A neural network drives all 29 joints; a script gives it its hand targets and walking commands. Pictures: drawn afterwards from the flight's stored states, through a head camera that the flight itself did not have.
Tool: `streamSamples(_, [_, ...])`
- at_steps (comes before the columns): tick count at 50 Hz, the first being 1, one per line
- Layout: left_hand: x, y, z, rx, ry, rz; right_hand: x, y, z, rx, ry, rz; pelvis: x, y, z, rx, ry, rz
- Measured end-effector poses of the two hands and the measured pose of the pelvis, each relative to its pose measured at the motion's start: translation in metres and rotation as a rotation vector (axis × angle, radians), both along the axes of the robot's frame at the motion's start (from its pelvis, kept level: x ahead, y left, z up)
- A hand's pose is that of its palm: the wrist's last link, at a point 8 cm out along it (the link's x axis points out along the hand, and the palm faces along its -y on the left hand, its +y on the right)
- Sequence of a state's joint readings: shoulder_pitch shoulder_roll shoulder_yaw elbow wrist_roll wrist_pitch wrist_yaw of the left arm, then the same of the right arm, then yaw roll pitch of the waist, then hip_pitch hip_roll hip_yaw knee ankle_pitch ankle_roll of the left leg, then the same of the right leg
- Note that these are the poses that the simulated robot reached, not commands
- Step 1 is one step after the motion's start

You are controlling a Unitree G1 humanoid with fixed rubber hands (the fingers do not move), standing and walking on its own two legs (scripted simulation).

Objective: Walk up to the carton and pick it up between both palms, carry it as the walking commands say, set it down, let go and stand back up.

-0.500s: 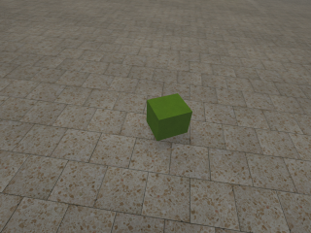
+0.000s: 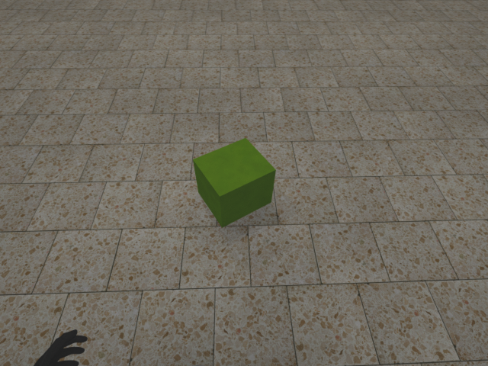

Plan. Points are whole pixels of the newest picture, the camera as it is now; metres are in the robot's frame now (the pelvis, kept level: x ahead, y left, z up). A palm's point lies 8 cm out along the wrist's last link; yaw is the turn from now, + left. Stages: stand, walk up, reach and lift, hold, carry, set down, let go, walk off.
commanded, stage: walk up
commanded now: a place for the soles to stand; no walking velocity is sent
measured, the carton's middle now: (234, 182) +1.01 +0.04 -0.63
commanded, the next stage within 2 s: none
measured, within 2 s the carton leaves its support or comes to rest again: neither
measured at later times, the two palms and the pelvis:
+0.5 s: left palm (39, 286) +0.28 +0.39 -0.07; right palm (430, 317) +0.22 -0.30 -0.05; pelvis +0.18 +0.06 +0.01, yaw +0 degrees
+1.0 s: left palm (74, 212) +0.46 +0.39 -0.09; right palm (393, 233) +0.38 -0.29 -0.05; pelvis +0.35 +0.07 +0.00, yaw +0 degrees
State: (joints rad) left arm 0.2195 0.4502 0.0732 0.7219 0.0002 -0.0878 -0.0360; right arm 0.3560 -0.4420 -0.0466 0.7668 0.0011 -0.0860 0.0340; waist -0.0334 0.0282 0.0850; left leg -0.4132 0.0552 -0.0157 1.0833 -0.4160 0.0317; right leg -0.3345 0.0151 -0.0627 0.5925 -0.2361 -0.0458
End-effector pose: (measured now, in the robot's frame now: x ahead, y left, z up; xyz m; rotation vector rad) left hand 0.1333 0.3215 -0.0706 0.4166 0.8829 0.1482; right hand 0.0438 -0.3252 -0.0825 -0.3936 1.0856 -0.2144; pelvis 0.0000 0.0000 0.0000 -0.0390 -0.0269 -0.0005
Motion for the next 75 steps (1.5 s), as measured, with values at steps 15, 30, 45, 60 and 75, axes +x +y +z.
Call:
streamSamples(15, [0.03, 0.079, -0.027, 0.018, 0.162, 0.084, 0.179, 0.038, 0.029, -0.1, -0.19, 0.099, 0.112, 0.059, -0.011, 0.048, -0.007, -0.002])
streamSamples(30, [0.207, 0.055, 0.006, 0.043, 0.038, -0.037, 0.194, 0.014, 0.006, -0.055, 0.008, -0.031, 0.218, 0.043, -0.003, 0.034, 0.017, -0.007])
streamSamples(45, [0.264, 0.086, -0.021, 0.014, 0.116, 0.071, 0.326, 0.044, 0.012, -0.093, -0.047, 0.041, 0.316, 0.07, -0.009, 0.05, 0.002, -0.005])
streamSamples(60, [0.42, 0.034, -0.005, 0.011, 0.017, -0.041, 0.37, 0.001, 0.004, -0.087, 0.059, -0.039, 0.41, 0.031, -0.008, 0.034, 0.002, 0.012])
streamSamples(75, [0.385, 0.047, -0.036, -0.003, 0.179, 0.183, 0.534, 0.028, -0.004, -0.074, -0.046, 0.11, 0.468, 0.034, -0.013, 0.034, -0.022, 0.04])
